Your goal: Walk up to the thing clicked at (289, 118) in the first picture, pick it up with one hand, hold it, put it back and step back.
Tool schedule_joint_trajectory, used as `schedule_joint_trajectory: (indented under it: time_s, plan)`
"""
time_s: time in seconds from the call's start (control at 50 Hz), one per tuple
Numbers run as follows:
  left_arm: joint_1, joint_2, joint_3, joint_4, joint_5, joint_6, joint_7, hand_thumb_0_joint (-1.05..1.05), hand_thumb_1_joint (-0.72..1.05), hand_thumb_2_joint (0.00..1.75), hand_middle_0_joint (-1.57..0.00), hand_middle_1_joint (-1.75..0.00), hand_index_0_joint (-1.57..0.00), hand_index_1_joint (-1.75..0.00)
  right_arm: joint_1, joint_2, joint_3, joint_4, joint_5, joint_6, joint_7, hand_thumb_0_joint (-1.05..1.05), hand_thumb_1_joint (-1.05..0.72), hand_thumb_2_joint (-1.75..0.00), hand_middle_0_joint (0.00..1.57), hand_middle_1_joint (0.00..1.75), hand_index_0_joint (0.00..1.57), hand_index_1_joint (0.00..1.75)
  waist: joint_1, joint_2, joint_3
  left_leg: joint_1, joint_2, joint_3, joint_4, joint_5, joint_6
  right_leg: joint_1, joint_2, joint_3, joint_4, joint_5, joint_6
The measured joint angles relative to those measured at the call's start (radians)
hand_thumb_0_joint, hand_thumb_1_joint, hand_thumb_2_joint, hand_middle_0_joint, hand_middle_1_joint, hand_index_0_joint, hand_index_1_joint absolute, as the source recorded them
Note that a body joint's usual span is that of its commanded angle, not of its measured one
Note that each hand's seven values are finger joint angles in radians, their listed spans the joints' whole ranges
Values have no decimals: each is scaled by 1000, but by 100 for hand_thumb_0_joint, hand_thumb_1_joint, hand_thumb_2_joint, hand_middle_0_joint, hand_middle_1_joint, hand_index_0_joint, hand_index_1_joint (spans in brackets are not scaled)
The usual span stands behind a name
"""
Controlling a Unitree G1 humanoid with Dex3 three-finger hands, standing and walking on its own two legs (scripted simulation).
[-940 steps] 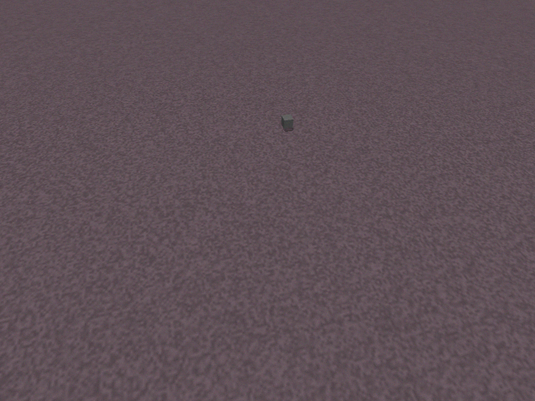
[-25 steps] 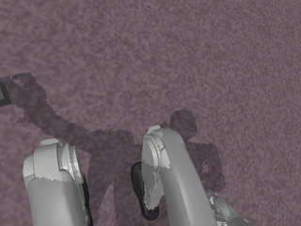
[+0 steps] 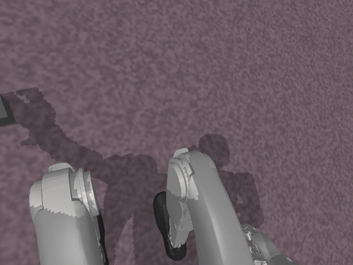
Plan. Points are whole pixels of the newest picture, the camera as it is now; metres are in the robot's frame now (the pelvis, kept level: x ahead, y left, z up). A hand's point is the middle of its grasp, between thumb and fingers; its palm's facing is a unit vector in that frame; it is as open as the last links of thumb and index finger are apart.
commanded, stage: rise first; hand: left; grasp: from above
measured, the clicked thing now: out of the picture +0.45 +0.38 -0.29
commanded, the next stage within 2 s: none
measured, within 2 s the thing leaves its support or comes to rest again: neither
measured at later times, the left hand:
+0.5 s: hand out of the picture +0.41 +0.41 -0.16, palm faces -0.40 -0.15 -0.91, open 14.1 cm
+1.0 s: hand out of the picture +0.41 +0.41 -0.16, palm faces -0.40 -0.15 -0.90, open 14.0 cm
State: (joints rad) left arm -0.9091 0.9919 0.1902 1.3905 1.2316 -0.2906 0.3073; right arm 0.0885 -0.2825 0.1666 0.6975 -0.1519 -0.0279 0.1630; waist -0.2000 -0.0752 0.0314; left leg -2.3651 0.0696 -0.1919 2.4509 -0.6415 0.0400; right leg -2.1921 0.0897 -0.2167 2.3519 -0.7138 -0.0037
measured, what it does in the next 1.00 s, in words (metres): stands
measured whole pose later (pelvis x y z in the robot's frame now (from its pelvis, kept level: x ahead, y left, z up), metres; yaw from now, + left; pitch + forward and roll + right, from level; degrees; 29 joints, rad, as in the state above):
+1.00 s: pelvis +0.00 +0.00 +0.00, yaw +0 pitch +30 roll -13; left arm -0.91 0.98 0.19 1.40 1.22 -0.28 0.32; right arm 0.09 -0.29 0.16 0.70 -0.16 -0.04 0.18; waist -0.20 -0.07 0.03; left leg -2.36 0.07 -0.19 2.45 -0.65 0.04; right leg -2.19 0.09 -0.22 2.35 -0.72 0.00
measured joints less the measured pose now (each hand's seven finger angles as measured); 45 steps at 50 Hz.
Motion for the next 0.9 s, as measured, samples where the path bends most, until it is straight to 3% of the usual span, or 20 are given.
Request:
schedule_joint_trajectory:
  time_s: [0.14, 0.44, 0.64, 0.9]
  plan:
    - [-5, -4, -20, 8, -11, 8, -3, 0, -57, 104, -12, -94, -9, -96, 3, 1, 2, -1, 0, -1, 2, 0, -91, -90, 20, 30, 20, 30, -1, 6, 1, 4, 1, 3, -4, -2, 0, 2, 0, 3, -2, -2, 0]
    - [6, 0, 22, -4, 4, -7, 11, 0, -53, 101, -15, -91, -13, -93, 7, -4, 6, -3, -6, -8, 7, 0, -91, -90, 20, 30, 20, 30, -7, 0, 11, 3, -1, -6, 4, -1, -6, 1, 1, -5, 4, 1, -4]
    - [-2, -3, -19, 27, -19, 11, -6, 0, -53, 101, -15, -90, -13, -92, 1, -4, 1, -2, -1, -11, 7, 0, -90, -90, 20, 30, 20, 30, -3, 11, 5, 7, 1, 3, -8, -2, -4, 0, 2, 3, -5, 1, -3]
    - [-1, 2, 18, 5, 1, -12, 19, 0, -51, 99, -17, -89, -14, -91, -4, -6, 2, 2, -10, -15, 9, 0, -90, -90, 20, 30, 20, 30, -4, 0, 11, 3, -2, -9, 7, -6, -7, 0, 2, -7, 4, -2, -4]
